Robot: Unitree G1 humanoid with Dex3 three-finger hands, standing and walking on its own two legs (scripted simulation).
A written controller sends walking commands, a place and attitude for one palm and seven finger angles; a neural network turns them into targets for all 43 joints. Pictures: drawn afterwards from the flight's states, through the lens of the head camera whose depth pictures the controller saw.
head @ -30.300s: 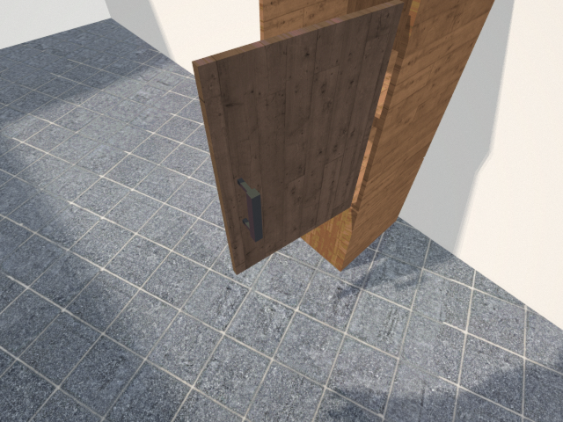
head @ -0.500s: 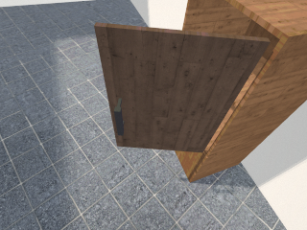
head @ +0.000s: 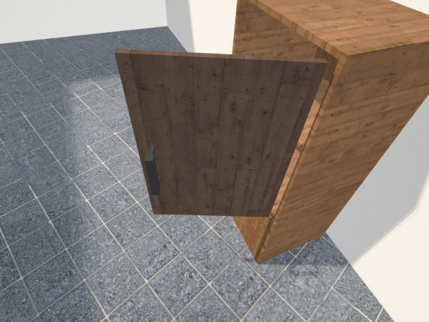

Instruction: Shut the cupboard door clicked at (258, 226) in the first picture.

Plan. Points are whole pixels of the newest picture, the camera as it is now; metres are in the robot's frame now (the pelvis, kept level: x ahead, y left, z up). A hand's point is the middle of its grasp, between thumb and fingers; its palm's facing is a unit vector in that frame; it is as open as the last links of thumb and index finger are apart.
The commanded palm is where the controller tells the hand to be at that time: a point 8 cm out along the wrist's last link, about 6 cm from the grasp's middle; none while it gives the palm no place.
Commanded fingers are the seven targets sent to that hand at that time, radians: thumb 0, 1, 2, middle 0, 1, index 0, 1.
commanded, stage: come to a stop and stand still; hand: left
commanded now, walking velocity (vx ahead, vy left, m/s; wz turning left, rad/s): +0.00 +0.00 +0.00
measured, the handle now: (154, 170) +0.51 +0.19 -0.07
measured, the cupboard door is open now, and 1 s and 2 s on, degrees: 67 67 67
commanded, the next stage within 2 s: look again from close up in 0.14 s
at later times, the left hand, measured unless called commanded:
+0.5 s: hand out of the picture +0.02 +0.19 -0.18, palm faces +0.03 -0.98 -0.21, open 7.4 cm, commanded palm none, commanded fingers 0.00 0.90 0.90 -0.20 -0.30 -0.20 -0.30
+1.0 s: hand (102, 292) +0.19 +0.22 -0.05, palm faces +0.26 -0.95 -0.15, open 7.3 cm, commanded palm +0.12 +0.26 -0.08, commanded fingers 0.00 0.90 0.90 -0.35 -0.46 -0.35 -0.46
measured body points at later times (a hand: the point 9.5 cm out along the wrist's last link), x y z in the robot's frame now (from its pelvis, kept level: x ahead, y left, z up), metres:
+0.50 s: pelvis +0.02 +0.02 -0.01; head +0.03 +0.01 +0.44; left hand +0.02 +0.24 -0.16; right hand +0.02 -0.19 -0.18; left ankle +0.05 +0.11 -0.74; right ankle -0.04 -0.11 -0.74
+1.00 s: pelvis +0.01 +0.02 -0.02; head +0.01 +0.02 +0.43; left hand +0.17 +0.27 -0.04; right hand +0.11 -0.23 -0.13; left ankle +0.05 +0.11 -0.74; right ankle +0.01 -0.08 -0.74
